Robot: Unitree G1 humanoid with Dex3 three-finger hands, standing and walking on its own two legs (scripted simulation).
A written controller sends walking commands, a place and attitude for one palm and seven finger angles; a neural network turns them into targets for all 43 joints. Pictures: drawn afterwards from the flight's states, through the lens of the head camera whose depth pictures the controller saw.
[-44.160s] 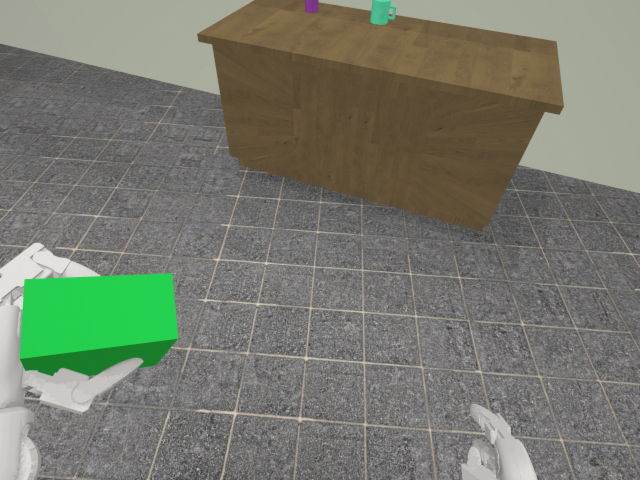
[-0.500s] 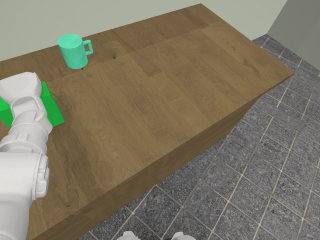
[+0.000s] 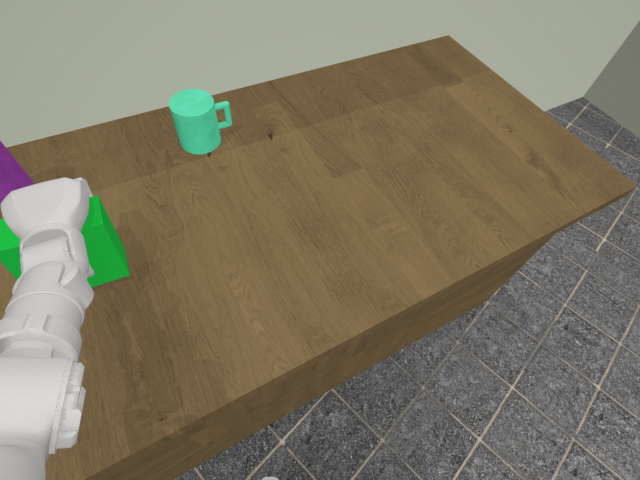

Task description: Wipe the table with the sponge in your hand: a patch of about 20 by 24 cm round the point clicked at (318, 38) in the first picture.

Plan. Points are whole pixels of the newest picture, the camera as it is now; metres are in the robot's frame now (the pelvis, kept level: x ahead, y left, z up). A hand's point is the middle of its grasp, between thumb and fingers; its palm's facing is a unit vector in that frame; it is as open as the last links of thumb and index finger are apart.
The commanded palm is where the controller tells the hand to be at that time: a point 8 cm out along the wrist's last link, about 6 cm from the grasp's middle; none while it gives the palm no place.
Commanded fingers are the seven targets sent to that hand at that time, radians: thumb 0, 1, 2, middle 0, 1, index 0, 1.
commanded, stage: wipe back along the first lane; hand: left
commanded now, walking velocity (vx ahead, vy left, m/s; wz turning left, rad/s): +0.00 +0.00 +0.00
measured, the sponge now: (73, 257) +0.40 +0.35 -0.02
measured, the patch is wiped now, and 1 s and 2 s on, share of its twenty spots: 0.90 0.90 0.90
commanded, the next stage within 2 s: lift the sponge slowly off the table in 1.64 s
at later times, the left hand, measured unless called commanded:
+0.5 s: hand (73, 267) +0.37 +0.33 +0.01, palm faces -0.09 -0.01 -1.00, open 10.1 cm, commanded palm +0.34 +0.30 +0.04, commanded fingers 0.00 0.10 1.30 -1.20 -1.60 -1.20 -1.60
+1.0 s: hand (83, 288) +0.34 +0.31 +0.01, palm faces -0.06 -0.02 -1.00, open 10.1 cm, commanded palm +0.30 +0.27 +0.04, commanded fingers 0.00 0.10 1.30 -1.20 -1.60 -1.20 -1.60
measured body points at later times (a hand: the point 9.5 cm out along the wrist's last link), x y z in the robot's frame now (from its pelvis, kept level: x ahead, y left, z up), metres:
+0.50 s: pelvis -0.02 -0.01 +0.00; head +0.05 +0.01 +0.45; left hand +0.37 +0.32 +0.06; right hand +0.07 -0.27 -0.12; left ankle -0.02 +0.05 -0.71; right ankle -0.02 -0.13 -0.71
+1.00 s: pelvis +0.00 +0.00 +0.01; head +0.04 +0.00 +0.46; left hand +0.34 +0.30 +0.06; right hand +0.15 -0.24 -0.11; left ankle -0.02 +0.05 -0.71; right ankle -0.02 -0.13 -0.71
